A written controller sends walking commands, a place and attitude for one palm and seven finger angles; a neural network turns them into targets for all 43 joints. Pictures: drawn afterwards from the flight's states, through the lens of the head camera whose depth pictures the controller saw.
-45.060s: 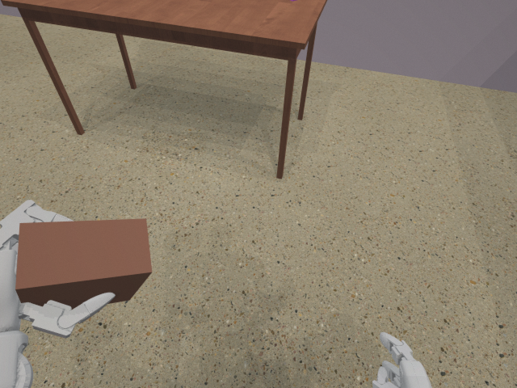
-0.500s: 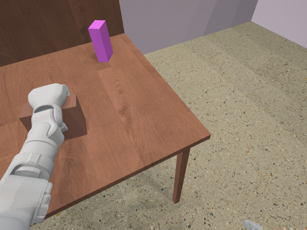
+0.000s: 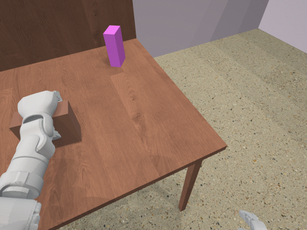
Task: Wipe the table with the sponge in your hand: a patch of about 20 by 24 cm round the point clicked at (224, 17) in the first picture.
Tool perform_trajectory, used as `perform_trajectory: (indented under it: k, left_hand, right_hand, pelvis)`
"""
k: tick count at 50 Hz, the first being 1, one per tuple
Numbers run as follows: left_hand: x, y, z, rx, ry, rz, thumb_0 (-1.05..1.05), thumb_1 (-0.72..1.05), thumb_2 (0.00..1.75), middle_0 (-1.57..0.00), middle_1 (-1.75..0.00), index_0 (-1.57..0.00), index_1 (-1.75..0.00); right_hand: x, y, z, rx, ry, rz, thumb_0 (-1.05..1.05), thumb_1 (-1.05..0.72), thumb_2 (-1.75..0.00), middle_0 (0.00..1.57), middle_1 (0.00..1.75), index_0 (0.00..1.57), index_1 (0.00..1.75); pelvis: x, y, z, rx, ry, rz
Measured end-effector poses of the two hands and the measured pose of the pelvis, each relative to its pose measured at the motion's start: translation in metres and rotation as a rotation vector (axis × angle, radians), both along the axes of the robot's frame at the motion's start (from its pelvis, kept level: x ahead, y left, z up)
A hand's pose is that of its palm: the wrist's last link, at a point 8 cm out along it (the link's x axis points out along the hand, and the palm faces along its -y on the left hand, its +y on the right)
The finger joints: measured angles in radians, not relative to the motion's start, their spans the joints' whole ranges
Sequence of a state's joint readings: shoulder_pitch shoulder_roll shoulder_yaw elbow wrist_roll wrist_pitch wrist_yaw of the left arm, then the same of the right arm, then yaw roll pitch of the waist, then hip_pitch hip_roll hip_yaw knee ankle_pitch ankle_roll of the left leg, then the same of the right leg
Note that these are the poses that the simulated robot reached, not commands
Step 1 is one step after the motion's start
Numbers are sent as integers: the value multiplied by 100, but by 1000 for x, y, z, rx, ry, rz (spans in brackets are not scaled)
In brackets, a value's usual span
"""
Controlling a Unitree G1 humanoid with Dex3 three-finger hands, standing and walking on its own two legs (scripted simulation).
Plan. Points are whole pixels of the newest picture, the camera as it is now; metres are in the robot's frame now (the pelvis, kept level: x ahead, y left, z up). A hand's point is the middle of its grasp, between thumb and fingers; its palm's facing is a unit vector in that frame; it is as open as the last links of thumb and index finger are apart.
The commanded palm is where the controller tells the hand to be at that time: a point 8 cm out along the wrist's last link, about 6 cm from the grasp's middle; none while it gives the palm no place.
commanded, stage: slide back across to the first lane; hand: left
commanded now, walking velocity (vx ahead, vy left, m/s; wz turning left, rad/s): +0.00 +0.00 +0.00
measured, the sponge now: (52, 131) +0.36 +0.33 +0.04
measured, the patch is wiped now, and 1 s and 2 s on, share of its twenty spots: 1.00 1.00 1.00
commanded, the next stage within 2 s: wipe back along the first lane in 0.14 s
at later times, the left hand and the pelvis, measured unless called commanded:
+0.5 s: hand (35, 130) +0.34 +0.34 +0.09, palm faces +0.03 -0.06 -1.00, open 10.2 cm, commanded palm +0.30 +0.32 +0.13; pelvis +0.01 +0.04 +0.00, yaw +2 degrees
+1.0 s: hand (38, 144) +0.29 +0.31 +0.08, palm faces +0.05 -0.06 -1.00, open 10.2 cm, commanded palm +0.25 +0.29 +0.12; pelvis +0.00 +0.02 +0.00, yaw +1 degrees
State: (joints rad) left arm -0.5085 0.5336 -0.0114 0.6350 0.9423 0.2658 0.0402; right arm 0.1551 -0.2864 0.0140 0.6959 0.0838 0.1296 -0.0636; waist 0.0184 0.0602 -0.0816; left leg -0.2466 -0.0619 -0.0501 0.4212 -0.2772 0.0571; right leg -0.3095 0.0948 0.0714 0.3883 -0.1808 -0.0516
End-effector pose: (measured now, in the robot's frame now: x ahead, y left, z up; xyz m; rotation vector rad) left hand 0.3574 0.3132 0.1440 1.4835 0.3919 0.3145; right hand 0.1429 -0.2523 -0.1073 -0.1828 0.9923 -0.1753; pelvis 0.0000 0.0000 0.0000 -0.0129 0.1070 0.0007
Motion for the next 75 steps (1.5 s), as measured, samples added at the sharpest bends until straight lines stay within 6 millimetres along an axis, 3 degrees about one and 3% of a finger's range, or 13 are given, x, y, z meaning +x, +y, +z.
perform_trajectory:
  k: [8, 14, 26, 36, 43, 58, 75]
  left_hand:
    - [-8, 23, -1, -6, 9, -9, 1, -53, 108, -67, -136, -74, -132]
    - [-10, 33, -2, -1, 6, -31, 0, -53, 108, -68, -136, -74, -132]
    - [-47, 22, -5, 4, -73, -44, 0, -51, 108, -65, -138, -71, -134]
    - [-66, 12, -5, 4, -71, -14, 0, -51, 108, -65, -139, -71, -135]
    - [-74, 5, -6, 3, -74, -3, 0, -50, 108, -64, -139, -70, -135]
    - [-102, -19, -6, 6, -90, 2, 0, -50, 107, -63, -139, -70, -136]
    - [-140, -36, -6, -9, -103, 13, 0, -49, 107, -63, -140, -69, -136]
  right_hand:
    - [33, 24, 9, -12, -36, 65, 1, -90, -90, 20, 30, 20, 30]
    - [47, 43, 10, 4, -50, 96, 1, -90, -90, 20, 30, 20, 30]
    - [59, 75, 5, 68, -59, 157, 1, -90, -90, 20, 30, 20, 30]
    - [75, 91, 16, 90, -133, 202, 1, -90, -90, 20, 30, 20, 30]
    - [76, 85, 22, 94, -169, 204, 1, -90, -90, 20, 30, 20, 30]
    - [64, 47, 15, 87, -161, 159, 1, -90, -90, 20, 30, 20, 30]
    - [79, 30, 28, 85, -253, 151, 1, -90, -90, 20, 30, 20, 30]
  pelvis:
    - [8, 14, 1, -10, -5, 20]
    - [12, 25, 1, -15, 2, 27]
    - [14, 41, 1, -21, -18, 40]
    - [5, 40, 1, -15, -52, 39]
    - [2, 33, 1, -11, -63, 27]
    - [1, 13, 0, -2, -76, 6]
    - [-2, -7, -2, 6, -99, -12]
